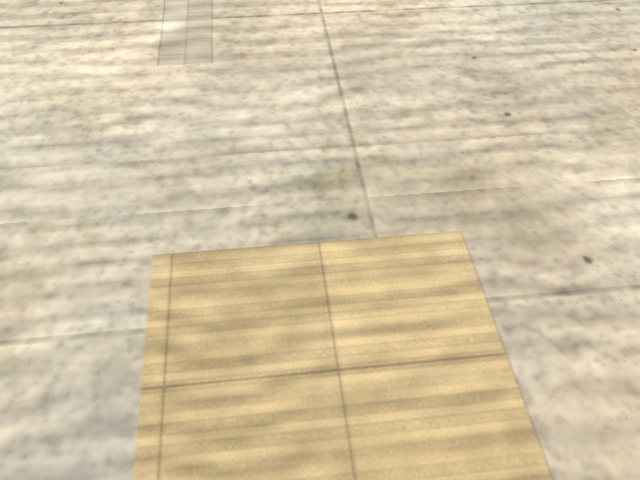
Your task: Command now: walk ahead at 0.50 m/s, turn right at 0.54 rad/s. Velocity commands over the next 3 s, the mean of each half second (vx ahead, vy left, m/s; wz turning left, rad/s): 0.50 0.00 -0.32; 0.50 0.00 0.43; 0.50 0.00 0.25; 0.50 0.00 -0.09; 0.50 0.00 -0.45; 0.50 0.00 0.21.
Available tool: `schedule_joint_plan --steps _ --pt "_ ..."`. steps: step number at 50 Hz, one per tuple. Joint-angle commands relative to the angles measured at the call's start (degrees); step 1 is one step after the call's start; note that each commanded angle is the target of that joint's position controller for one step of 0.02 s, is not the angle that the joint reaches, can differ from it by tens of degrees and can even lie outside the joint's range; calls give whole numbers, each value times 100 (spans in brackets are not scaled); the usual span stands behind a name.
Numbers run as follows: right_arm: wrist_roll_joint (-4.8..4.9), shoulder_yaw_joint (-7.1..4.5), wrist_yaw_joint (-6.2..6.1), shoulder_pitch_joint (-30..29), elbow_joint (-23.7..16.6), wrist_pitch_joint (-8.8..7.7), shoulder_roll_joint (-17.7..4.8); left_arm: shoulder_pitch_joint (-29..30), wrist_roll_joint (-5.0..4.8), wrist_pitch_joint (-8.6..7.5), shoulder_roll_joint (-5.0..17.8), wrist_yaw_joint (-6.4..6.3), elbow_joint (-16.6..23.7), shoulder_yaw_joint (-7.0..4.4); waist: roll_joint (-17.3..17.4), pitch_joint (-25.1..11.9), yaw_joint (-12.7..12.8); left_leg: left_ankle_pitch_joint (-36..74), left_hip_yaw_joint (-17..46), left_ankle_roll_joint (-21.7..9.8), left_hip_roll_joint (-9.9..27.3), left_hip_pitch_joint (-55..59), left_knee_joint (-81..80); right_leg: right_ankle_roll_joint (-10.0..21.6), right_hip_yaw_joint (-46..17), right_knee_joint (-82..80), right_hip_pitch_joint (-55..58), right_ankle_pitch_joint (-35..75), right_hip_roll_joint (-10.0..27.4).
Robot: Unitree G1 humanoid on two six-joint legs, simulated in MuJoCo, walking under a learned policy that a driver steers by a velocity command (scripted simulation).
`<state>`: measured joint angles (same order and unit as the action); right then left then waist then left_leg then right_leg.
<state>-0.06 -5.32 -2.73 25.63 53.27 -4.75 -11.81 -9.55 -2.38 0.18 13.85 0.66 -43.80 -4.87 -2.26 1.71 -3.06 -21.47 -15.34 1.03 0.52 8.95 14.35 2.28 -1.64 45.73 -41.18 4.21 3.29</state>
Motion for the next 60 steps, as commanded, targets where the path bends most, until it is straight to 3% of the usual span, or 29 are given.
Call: schedule_joint_plan --steps 1,3,5,6,7,8,9,10,11,12,13,18,24,29,32,34,35,36,37,38,39,40,44,49,52,57,58,59,60 --pt "111 -160 -2 18 -233 47 -999 924 -57 -86 86 202 883 58 602 997 4 3778 151 -679 1675 -551 -296 231 491 -469 -135 -312 2" --pt "181 -200 4 -89 -332 99 -1289 745 -19 -117 347 284 1047 -55 831 585 211 6079 31 -666 1654 -264 328 444 930 -579 674 -902 -392" --pt "153 -205 -2 -334 -346 160 -1486 -418 -43 -137 862 322 847 -282 1134 -200 968 7176 5 -575 1645 -396 1946 781 980 -614 2290 -1324 -732" --pt "184 -186 11 -458 -387 108 -1469 -1277 -55 -105 1214 239 600 -472 923 -623 1492 6503 6 -423 1396 -1157 3229 1050 633 -1078 3768 -959 -839" --pt "30 -71 62 -322 -499 1 -945 -1567 10 -43 1543 108 415 -515 -428 -731 1253 1884 45 -185 710 -2701 5397 1425 -1058 -1114 4862 -408 79" --pt "16 155 195 354 -788 -207 -368 -1331 129 -174 1777 131 578 -474 -1549 -1904 509 -1519 1414 -23 -434 -4339 7170 2733 -4553 -2337 6145 -1823 1366" --pt "241 -11 280 -375 -849 -363 -1066 -1363 146 -299 1057 181 565 -283 -447 -1869 890 -1178 2344 -189 -149 -4680 7098 2304 -4712 -3067 5835 -2544 1390" --pt "352 -4 273 -992 -1068 -386 -1011 -1151 149 -423 936 203 441 -230 -417 -807 746 -629 2167 -309 69 -5027 6611 1853 -3893 -3172 5012 -2354 1233" --pt "219 36 203 -1064 -962 -371 -849 -699 92 -518 842 220 472 -201 249 -404 469 -56 2171 -363 423 -4781 5949 1537 -3126 -3115 4163 -1588 1010" --pt "86 -6 165 -965 -806 -302 -884 -417 102 -562 704 204 533 -170 382 -385 297 209 2138 -341 608 -4387 5495 1409 -2502 -3071 3666 -896 776" --pt "111 15 191 -721 -686 -224 -788 -336 218 -539 587 143 591 -146 181 -498 171 333 2143 -336 734 -4051 5270 1371 -2127 -3070 3465 -320 614" --pt "-6 80 224 -1237 -687 -14 -651 -871 169 -526 761 -4 281 -137 65 -302 370 1277 1883 -71 854 -4715 4179 1309 -1216 -3410 3469 947 601" --pt "68 120 350 -2162 -898 -115 -612 -963 304 -569 797 -73 26 -49 -167 212 675 3694 1603 -149 436 -4380 2174 691 -305 -3859 3266 -134 296" --pt "206 183 500 -2688 -1113 -146 -678 -1185 323 -433 795 -88 -274 -54 -132 548 817 3078 1617 -440 181 -4974 1633 709 -42 -3608 4569 641 692" --pt "128 149 626 -2242 -1081 -158 -874 -1040 258 -405 1002 -161 -202 -85 -305 53 480 2299 1330 -591 -117 -4365 1610 558 188 -2736 5198 3110 842" --pt "152 3 597 -1108 -892 -100 -1262 -793 300 -295 1133 -217 -125 -105 -300 -637 -201 1739 1089 -880 -511 -3043 1707 378 349 -1094 5103 4854 735" --pt "74 -88 563 -252 -791 -61 -1526 -670 324 -283 1120 -244 5 -58 217 -1226 -640 2021 1948 -1221 -77 -1353 1555 200 411 484 3953 3820 556" --pt "67 -235 569 82 -758 -53 -2084 -1581 378 -404 343 -122 103 173 1828 -2069 -155 810 4975 -2518 1499 979 1360 -410 299 3024 1418 -1181 -609" --pt "116 -108 547 18 -799 -38 -1551 -1310 287 -613 505 -50 104 214 1310 -2407 -295 -536 6590 -2603 1750 1435 218 -300 -593 3402 516 -3547 -975" --pt "117 -28 502 -309 -829 -42 -1281 -555 30 -767 950 -13 370 105 933 -1339 -398 -591 5841 -2177 1577 725 -20 -120 -785 3258 64 -3123 -599" --pt "81 28 458 -748 -938 -37 -1139 -268 18 -849 934 -37 461 136 338 -858 -214 -168 5213 -1901 1390 -64 -89 -54 -717 2848 191 -2665 -340" --pt "123 80 433 -980 -990 -38 -1010 -53 146 -865 916 -30 495 127 46 -374 -63 550 4718 -1897 1171 -720 -221 -84 -621 2425 210 -2465 -228" --pt "115 69 311 -1246 -1116 58 -1205 -383 354 -707 752 -70 506 142 517 -83 395 2311 3591 -1855 680 -1981 -424 -516 -318 1214 867 -2107 9" --pt "186 -32 170 -907 -1127 130 -1419 658 265 -640 542 -62 759 241 685 -14 -100 1682 3074 -1395 190 -2730 -375 -803 -85 -1271 1716 7 -319" --pt "221 -15 166 -583 -958 184 -1378 978 201 -653 723 -25 884 174 741 -73 -215 1271 3438 -1224 395 -2284 -41 -699 -282 -1753 1863 335 -358" --pt "54 61 211 -506 -985 195 -1147 160 267 -782 1102 4 598 19 889 -350 273 1837 3725 -931 554 -1739 1207 -99 -182 -1994 2752 -615 -230" --pt "29 155 248 -546 -1038 182 -932 -479 344 -832 1267 -30 574 -39 473 -870 648 1667 3376 -795 228 -2131 2523 211 -772 -1967 3795 -877 380" --pt "142 278 262 217 -1099 119 -579 -1226 375 -777 1877 -26 344 -207 -1126 -1748 538 254 2539 -366 -597 -3869 4518 1149 -3006 -2234 5768 -1841 1543" --pt "221 264 254 304 -1068 80 -845 -1557 197 -727 1617 58 156 -183 -1626 -1723 626 -1165 2520 -298 -501 -4942 5518 1369 -4585 -2953 5936 -3447 1988"
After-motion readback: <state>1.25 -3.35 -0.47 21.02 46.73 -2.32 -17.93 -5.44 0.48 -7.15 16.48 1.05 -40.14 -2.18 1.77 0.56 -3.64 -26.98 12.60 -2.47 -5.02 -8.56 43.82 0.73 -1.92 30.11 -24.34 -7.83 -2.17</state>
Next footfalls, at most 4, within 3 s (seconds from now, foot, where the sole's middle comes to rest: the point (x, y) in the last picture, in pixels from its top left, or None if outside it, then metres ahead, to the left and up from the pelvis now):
0.12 right None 0.27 -0.11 -0.77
0.68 left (308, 421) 0.64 0.01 -0.77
1.14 right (383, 313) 0.92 -0.19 -0.77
1.68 left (262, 245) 1.16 0.12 -0.77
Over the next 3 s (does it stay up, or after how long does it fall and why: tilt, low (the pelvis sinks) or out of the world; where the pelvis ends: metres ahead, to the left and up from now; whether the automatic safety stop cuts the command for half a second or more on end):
stays up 1.77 0.05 0.02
